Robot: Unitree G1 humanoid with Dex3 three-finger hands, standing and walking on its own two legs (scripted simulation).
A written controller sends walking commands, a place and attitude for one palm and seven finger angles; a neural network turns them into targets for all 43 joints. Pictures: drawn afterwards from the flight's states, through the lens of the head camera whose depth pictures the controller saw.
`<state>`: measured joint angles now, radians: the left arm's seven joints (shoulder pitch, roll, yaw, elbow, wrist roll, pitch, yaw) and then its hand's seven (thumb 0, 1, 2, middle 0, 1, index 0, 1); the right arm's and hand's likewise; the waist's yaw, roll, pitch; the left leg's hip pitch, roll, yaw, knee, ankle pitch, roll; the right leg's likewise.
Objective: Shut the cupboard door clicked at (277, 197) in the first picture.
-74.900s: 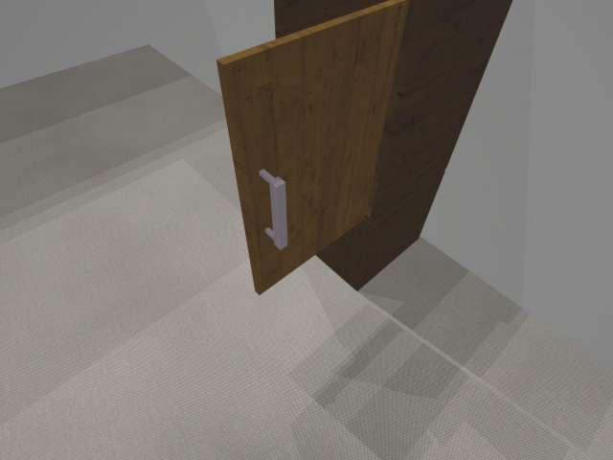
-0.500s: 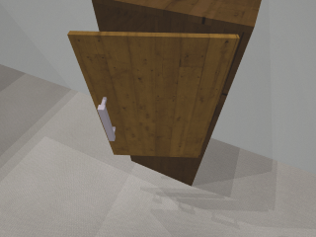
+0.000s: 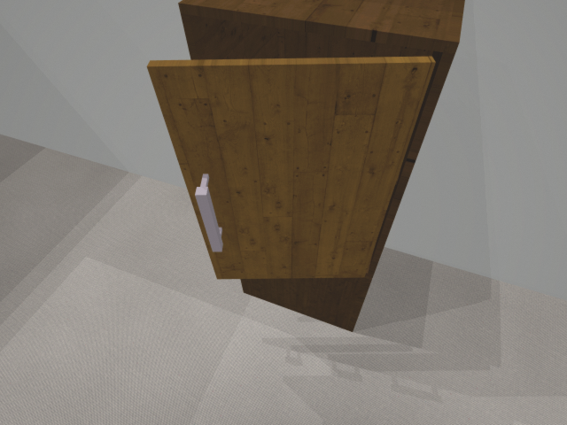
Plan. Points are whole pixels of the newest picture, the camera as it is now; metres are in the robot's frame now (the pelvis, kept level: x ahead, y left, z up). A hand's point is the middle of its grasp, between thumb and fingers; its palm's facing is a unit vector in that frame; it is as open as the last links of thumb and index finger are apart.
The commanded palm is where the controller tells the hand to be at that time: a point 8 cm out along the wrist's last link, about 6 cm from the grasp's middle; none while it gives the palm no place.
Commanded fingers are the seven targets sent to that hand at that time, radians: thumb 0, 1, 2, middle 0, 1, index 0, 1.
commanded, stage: come to a stop and stand still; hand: left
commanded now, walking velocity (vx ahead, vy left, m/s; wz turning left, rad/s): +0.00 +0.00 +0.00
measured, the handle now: (211, 214) +0.49 +0.17 -0.04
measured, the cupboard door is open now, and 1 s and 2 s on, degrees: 22 22 22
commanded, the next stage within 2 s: look again from close up in 0.04 s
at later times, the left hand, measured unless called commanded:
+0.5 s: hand out of the picture +0.09 +0.19 -0.16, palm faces -0.03 -0.96 -0.27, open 7.4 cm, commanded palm none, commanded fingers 0.00 0.90 0.90 -0.20 -0.30 -0.20 -0.30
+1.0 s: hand (172, 366) +0.20 +0.17 -0.03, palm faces +0.18 -0.98 -0.09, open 7.0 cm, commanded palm +0.14 +0.23 -0.07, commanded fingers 0.00 0.90 0.90 -0.44 -0.56 -0.44 -0.56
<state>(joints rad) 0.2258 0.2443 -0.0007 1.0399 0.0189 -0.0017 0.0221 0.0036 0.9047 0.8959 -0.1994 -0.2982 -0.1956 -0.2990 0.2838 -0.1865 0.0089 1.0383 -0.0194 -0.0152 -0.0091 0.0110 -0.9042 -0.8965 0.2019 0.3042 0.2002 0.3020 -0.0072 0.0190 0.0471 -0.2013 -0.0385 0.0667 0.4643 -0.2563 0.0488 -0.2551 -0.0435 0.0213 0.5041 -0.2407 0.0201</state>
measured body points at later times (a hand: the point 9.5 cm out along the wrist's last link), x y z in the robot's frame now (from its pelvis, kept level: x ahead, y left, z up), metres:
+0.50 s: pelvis +0.02 -0.02 +0.00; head +0.04 -0.02 +0.45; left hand +0.09 +0.24 -0.14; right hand +0.10 -0.29 -0.14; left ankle +0.00 +0.09 -0.74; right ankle +0.02 -0.14 -0.74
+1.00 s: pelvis +0.00 -0.05 -0.07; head +0.03 -0.07 +0.38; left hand +0.19 +0.23 -0.02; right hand +0.17 -0.30 -0.16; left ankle +0.00 +0.10 -0.73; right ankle +0.02 -0.14 -0.74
